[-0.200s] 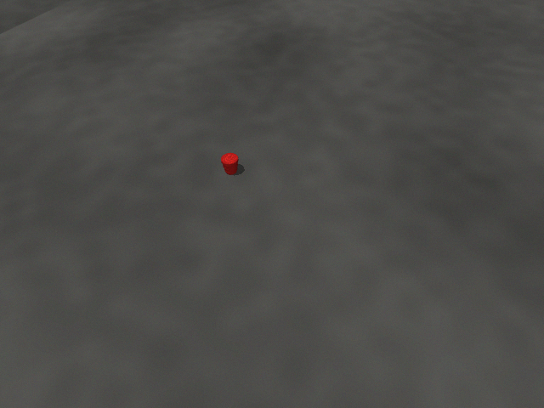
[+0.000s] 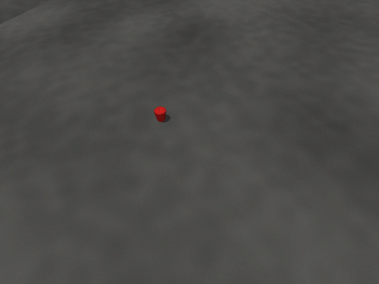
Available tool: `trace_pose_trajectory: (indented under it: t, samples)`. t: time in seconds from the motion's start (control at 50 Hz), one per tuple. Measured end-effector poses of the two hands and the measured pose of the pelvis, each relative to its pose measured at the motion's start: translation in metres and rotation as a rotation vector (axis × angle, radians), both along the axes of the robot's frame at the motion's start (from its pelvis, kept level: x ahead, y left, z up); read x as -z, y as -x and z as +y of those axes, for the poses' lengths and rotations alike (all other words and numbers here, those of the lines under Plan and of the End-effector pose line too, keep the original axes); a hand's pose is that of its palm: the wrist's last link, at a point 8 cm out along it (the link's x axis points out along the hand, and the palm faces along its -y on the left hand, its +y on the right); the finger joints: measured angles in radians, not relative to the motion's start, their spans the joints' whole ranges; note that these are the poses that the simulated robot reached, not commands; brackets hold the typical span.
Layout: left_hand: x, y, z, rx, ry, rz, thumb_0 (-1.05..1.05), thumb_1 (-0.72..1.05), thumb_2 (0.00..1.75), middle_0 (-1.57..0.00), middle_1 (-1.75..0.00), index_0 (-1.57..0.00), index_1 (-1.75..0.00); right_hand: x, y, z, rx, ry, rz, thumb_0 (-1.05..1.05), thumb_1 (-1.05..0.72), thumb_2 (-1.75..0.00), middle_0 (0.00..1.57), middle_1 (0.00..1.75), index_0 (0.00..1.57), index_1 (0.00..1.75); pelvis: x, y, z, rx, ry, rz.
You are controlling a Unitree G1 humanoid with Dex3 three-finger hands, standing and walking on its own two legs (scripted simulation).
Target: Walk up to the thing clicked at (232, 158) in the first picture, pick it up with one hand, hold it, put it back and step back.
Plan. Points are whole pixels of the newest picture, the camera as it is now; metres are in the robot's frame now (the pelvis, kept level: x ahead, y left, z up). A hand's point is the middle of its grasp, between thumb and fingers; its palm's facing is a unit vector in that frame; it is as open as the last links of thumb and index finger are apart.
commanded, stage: stand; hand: left
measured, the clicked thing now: (160, 115) +1.39 +0.27 -0.74
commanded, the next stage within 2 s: walk up in 0.92 s
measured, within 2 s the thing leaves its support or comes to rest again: neither
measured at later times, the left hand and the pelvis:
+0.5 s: hand out of the picture +0.08 +0.25 -0.16, palm faces -0.03 -0.94 -0.34, open 7.3 cm; pelvis +0.00 +0.00 +0.00, yaw +0 degrees
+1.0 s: hand out of the picture +0.07 +0.26 -0.15, palm faces -0.07 -0.93 -0.36, open 7.3 cm; pelvis +0.01 +0.01 +0.00, yaw -4 degrees
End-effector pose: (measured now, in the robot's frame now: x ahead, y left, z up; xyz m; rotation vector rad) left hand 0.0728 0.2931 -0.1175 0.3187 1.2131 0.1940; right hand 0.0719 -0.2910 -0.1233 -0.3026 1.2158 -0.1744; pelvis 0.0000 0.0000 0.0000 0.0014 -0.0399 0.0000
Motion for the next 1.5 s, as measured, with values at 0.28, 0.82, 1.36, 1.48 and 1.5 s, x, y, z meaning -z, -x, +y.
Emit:
trace_pose_trajectory:
  t: [0.28,0.82,1.36,1.48,1.5]
  samples:
    - [0.000,0.001,-0.001,0.000,0.002,0.003,0.01,0.91,0.90,-0.20,-0.30,-0.21,-0.30,-0.001,0.002,-0.002,0.003,0.004,0.005,0.00,-0.91,-0.89,0.21,0.30,0.20,0.30,0.000,-0.001,-0.001,0.002,-0.001,-0.001]
    - [0.001,0.000,0.003,-0.004,0.003,0.011,0.01,0.91,0.90,-0.20,-0.30,-0.21,-0.30,-0.002,0.000,0.001,0.003,0.008,0.009,0.00,-0.91,-0.89,0.21,0.30,0.21,0.30,-0.001,-0.004,0.002,0.002,0.000,-0.001]
    - [-0.008,-0.162,0.187,0.287,-0.229,0.061,0.01,0.90,0.90,-0.20,-0.30,-0.21,-0.30,-0.015,-0.028,0.089,0.231,0.067,-0.152,0.00,-0.91,-0.89,0.20,0.30,0.20,0.30,0.025,-0.104,0.145,0.311,0.014,0.044]
    - [-0.032,-0.285,0.176,0.452,-0.162,-0.068,0.01,0.91,0.90,-0.20,-0.30,-0.21,-0.30,-0.026,-0.001,0.146,0.409,0.031,-0.080,0.00,-0.91,-0.89,0.21,0.30,0.21,0.30,0.002,-0.153,0.169,0.380,0.030,0.045]
    - [-0.035,-0.304,0.175,0.476,-0.161,-0.083,0.01,0.91,0.90,-0.20,-0.30,-0.21,-0.30,-0.026,0.001,0.153,0.436,0.030,-0.074,0.00,-0.91,-0.89,0.21,0.30,0.21,0.30,0.003,-0.162,0.172,0.394,0.027,0.041]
